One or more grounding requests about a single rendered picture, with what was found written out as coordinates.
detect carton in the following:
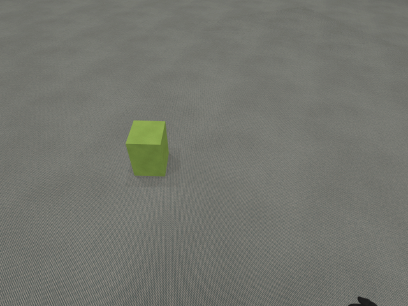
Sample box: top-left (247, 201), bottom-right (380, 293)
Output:
top-left (126, 120), bottom-right (169, 177)

